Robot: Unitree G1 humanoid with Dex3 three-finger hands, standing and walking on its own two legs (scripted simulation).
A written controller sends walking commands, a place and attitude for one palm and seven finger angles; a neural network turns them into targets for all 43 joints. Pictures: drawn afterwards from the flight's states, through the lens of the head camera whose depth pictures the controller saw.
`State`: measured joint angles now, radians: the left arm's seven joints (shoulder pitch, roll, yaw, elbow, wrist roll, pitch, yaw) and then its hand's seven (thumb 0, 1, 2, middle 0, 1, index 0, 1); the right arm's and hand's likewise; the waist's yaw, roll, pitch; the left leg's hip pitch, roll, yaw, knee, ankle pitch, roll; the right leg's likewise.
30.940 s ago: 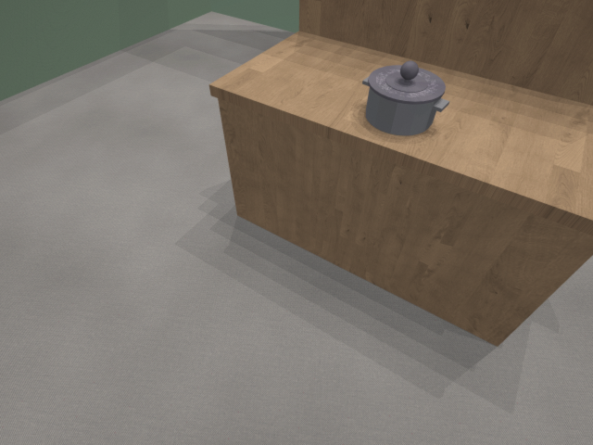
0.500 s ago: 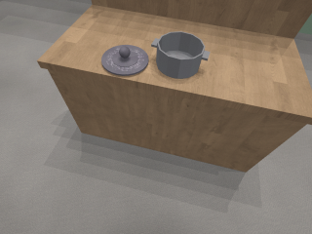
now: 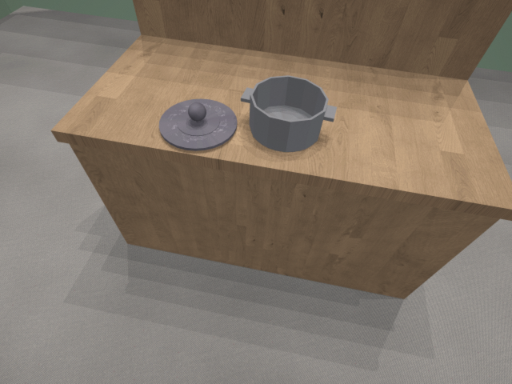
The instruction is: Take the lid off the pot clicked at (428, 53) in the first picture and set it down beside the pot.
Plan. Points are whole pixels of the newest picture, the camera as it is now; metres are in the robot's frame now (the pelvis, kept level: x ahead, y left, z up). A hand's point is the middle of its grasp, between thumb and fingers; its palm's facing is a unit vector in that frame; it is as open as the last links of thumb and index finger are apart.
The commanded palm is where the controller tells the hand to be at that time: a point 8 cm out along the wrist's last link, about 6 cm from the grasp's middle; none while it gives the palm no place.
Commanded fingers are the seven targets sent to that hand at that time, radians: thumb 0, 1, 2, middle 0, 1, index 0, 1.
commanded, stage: let the arm hang, fingers relaxed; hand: left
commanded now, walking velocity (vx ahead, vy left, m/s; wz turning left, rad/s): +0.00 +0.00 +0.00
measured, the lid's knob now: (197, 111) +0.75 +0.18 -0.04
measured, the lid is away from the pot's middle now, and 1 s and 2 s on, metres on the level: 0.24 0.24 0.24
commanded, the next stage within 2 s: look to check the result in 1.18 s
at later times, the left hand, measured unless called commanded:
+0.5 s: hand out of the picture +0.01 +0.17 -0.17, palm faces +0.01 -0.98 -0.20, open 7.3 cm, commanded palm none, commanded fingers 0.00 0.90 0.90 -0.20 -0.30 -0.20 -0.30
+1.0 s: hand out of the picture -0.02 +0.16 -0.17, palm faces +0.01 -0.98 -0.18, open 7.3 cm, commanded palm none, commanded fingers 0.00 0.90 0.90 -0.20 -0.30 -0.20 -0.30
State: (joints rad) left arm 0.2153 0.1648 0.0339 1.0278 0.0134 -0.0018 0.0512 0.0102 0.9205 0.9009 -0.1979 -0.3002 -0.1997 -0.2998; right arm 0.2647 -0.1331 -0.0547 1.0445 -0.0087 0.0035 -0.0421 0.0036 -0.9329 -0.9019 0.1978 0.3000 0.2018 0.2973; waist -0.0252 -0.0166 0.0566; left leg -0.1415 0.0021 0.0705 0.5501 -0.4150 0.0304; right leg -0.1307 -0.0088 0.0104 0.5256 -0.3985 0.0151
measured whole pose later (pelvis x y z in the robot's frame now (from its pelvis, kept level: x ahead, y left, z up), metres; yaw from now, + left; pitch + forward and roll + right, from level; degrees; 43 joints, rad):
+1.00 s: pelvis -0.02 +0.00 +0.01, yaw -1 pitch -1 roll +0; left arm 0.29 0.13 0.02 1.10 0.01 0.00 0.05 0.02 0.92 0.90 -0.20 -0.30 -0.20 -0.30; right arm 0.30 -0.10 -0.04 1.10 0.00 0.00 -0.04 0.00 -0.91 -0.90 0.20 0.30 0.20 0.30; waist -0.02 -0.02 0.07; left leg -0.13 0.01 0.09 0.50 -0.36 0.03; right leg -0.13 -0.01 0.02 0.48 -0.34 0.02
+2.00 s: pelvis -0.03 +0.00 +0.01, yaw -1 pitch -1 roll +0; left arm 0.28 0.13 0.02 1.11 0.01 -0.01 0.05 0.02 0.92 0.90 -0.20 -0.30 -0.20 -0.30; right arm 0.30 -0.10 -0.04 1.11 0.00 -0.01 -0.04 0.00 -0.91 -0.90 0.20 0.30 0.20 0.30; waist -0.02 -0.01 0.07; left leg -0.13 0.00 0.09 0.48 -0.33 0.03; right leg -0.14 -0.01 0.03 0.47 -0.32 0.02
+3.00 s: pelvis -0.03 +0.00 +0.01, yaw -1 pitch -1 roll +0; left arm 0.28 0.13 0.03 1.11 0.01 0.00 0.05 0.02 0.92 0.90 -0.20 -0.30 -0.20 -0.30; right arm 0.30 -0.09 -0.04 1.12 0.00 -0.01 -0.04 0.00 -0.91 -0.90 0.20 0.30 0.20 0.30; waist -0.02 -0.01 0.07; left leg -0.13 0.00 0.09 0.47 -0.33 0.03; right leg -0.13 -0.01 0.02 0.47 -0.32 0.01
